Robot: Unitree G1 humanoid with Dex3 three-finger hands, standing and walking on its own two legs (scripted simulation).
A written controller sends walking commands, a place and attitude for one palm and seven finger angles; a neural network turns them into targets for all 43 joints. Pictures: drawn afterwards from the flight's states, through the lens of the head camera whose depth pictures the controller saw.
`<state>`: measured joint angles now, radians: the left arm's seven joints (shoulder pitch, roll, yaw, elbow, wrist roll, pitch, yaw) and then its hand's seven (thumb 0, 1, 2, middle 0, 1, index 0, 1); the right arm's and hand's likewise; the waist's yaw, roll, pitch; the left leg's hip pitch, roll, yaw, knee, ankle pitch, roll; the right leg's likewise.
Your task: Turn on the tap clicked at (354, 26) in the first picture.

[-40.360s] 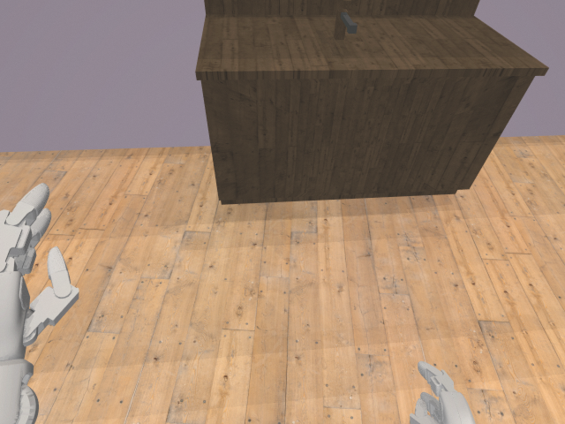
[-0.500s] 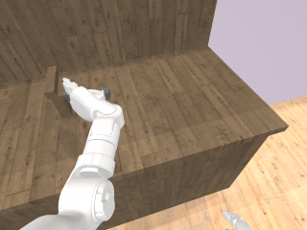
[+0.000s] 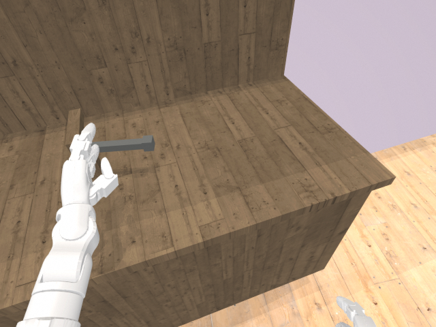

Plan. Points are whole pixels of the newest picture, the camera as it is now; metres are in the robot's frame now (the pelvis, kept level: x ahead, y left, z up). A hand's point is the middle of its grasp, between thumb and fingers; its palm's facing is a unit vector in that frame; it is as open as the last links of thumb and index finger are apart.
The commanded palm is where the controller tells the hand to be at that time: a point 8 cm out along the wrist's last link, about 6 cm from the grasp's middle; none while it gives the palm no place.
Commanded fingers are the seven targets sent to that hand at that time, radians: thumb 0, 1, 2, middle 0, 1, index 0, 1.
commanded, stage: draw the hand back beside the body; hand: left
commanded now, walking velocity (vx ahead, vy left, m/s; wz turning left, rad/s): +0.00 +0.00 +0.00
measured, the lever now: (148, 143) +0.52 +0.21 +0.05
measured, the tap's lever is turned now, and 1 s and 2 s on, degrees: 75 75 75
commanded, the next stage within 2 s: step back with the hand held close in 1.06 s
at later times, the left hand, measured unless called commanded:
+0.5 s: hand (69, 207) +0.25 +0.25 +0.15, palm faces +0.31 -0.91 -0.26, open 7.6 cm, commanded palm +0.21 +0.29 +0.16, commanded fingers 0.00 0.90 0.90 -0.20 -0.29 -0.20 -0.29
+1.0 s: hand (28, 235) +0.20 +0.28 +0.16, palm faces +0.44 -0.83 -0.33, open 7.5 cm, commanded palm +0.16 +0.32 +0.17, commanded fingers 0.00 0.90 0.90 -0.20 -0.30 -0.20 -0.30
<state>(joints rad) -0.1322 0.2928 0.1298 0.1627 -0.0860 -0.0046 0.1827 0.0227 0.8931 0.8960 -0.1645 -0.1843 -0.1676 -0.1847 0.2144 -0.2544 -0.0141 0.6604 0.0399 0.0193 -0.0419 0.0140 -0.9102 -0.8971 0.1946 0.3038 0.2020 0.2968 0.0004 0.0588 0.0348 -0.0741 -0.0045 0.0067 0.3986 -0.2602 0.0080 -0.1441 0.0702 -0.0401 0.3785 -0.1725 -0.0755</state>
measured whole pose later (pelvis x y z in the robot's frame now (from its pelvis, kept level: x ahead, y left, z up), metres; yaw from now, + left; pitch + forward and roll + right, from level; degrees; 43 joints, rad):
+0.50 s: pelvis +0.01 +0.03 +0.00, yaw +1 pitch -6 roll -1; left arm 0.18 0.30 0.15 -0.19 -0.08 -0.09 0.09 0.02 0.89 0.90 -0.19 -0.26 -0.19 -0.26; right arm 0.14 -0.21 0.04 0.62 0.01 0.00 -0.02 0.01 -0.91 -0.90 0.20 0.30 0.21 0.30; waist 0.06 0.06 0.06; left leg 0.00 -0.04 -0.01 0.34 -0.24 0.04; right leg -0.06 0.03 -0.05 0.31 -0.16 -0.04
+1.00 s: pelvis +0.01 +0.03 +0.00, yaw +2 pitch -5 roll -1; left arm 0.38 0.33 0.26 -0.36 -0.08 -0.10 0.11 0.02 0.89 0.90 -0.20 -0.30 -0.21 -0.30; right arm 0.15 -0.23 0.01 0.65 0.01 -0.05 -0.03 0.02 -0.91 -0.90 0.20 0.30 0.21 0.30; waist 0.07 0.07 0.05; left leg -0.03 -0.04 -0.03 0.38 -0.26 0.04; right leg -0.08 0.03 -0.07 0.35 -0.18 -0.04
